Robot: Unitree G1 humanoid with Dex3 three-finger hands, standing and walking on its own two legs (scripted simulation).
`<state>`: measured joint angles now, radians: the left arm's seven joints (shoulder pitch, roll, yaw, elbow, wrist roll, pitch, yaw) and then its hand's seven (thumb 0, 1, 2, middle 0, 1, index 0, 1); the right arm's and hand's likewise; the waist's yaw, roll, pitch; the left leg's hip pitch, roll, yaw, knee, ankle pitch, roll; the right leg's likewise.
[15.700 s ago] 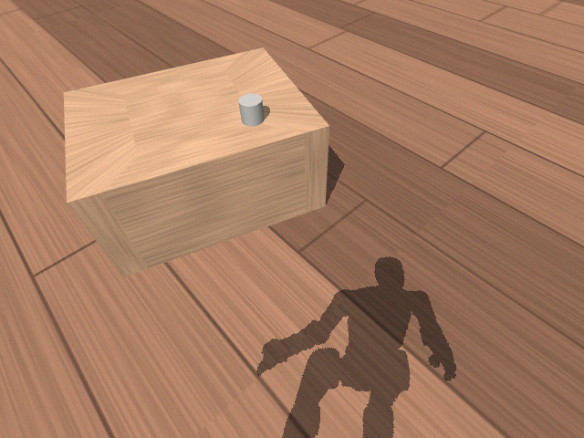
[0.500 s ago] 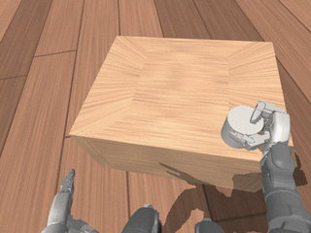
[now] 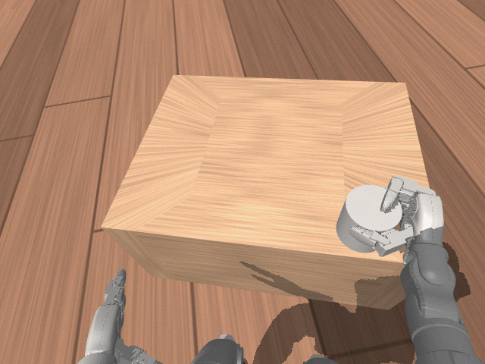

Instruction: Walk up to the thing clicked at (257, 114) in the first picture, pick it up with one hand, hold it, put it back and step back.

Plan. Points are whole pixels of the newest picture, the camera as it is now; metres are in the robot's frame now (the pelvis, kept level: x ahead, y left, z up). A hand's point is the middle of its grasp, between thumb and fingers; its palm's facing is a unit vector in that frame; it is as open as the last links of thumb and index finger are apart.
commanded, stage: lift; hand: right
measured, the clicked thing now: (366, 219) +0.36 -0.15 +0.00
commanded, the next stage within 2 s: hold in 0.10 s
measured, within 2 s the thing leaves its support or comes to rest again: neither
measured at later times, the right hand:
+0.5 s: hand (392, 207) +0.35 -0.18 +0.06, palm faces +0.14 +0.99 +0.00, open 7.5 cm
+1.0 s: hand (393, 209) +0.34 -0.17 +0.06, palm faces +0.14 +0.99 +0.01, open 7.5 cm
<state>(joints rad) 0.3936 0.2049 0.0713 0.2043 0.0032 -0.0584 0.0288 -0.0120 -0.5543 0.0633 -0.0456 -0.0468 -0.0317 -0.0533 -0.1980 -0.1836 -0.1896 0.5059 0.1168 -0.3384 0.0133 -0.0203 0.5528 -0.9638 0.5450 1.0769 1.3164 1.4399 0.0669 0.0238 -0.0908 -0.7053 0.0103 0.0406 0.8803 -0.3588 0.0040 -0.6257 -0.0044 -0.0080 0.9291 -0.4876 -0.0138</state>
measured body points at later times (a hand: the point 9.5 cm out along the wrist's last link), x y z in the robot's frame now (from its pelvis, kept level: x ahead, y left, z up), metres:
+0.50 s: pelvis +0.01 -0.01 +0.01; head +0.05 -0.02 +0.46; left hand +0.16 +0.26 -0.03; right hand +0.34 -0.23 +0.06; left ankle +0.04 +0.12 -0.69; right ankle -0.02 -0.11 -0.69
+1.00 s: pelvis +0.01 +0.00 +0.02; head +0.04 -0.02 +0.47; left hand +0.16 +0.26 -0.03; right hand +0.33 -0.23 +0.06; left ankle +0.04 +0.12 -0.69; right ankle -0.02 -0.11 -0.69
